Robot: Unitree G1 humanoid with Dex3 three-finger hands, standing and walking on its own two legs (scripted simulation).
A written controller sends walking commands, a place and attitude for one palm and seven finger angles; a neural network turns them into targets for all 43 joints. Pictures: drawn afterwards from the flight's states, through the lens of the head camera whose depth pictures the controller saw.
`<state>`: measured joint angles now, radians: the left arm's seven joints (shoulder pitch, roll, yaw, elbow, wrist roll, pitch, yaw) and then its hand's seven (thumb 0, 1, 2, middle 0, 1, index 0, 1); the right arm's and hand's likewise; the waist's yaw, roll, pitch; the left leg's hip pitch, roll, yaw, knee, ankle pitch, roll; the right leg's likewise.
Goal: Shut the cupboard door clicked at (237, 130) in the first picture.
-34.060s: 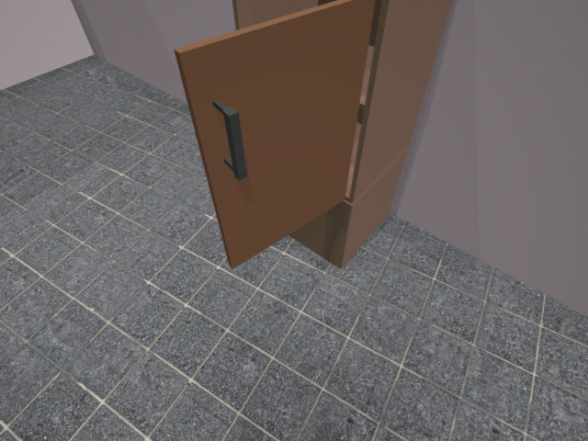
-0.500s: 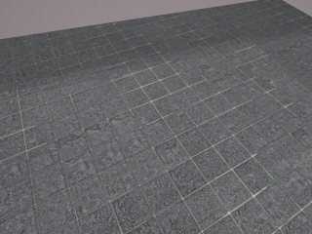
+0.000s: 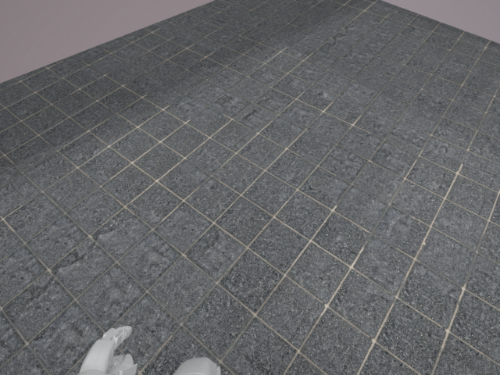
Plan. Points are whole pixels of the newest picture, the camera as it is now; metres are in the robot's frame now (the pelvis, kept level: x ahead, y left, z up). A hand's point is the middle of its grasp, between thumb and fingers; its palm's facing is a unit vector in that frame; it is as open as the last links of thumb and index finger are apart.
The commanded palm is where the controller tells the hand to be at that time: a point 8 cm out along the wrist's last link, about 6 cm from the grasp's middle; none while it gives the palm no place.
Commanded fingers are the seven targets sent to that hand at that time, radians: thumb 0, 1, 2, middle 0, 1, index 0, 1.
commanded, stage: turn to face it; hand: left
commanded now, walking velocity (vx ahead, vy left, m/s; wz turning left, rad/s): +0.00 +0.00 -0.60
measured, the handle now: out of the picture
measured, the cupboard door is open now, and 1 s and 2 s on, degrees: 50 50 50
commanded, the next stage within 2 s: none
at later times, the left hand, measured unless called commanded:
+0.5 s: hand (135, 350) +0.18 +0.22 -0.15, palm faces -0.27 -0.94 -0.20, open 7.4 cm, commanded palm none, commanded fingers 0.00 0.90 0.90 -0.20 -0.30 -0.20 -0.30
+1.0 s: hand (172, 311) +0.25 +0.17 -0.16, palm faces -0.55 -0.81 -0.19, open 7.4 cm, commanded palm none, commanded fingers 0.00 0.90 0.90 -0.20 -0.30 -0.20 -0.30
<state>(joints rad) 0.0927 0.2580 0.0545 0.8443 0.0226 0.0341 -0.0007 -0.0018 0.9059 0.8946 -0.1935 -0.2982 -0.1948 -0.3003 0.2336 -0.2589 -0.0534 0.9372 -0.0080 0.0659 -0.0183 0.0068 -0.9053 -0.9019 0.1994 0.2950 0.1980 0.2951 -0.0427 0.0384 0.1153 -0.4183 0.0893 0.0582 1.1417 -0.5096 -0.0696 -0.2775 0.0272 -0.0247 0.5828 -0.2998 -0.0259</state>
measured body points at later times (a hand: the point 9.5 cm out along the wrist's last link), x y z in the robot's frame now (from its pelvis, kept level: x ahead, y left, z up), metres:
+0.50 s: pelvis +0.03 +0.05 +0.01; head +0.08 +0.05 +0.46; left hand +0.19 +0.27 -0.14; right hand +0.02 -0.22 -0.11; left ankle +0.06 +0.16 -0.73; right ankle -0.02 -0.09 -0.68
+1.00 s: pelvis +0.05 +0.05 +0.01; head +0.10 +0.05 +0.45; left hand +0.28 +0.21 -0.15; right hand -0.04 -0.20 -0.12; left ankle +0.12 +0.13 -0.73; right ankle -0.04 -0.05 -0.66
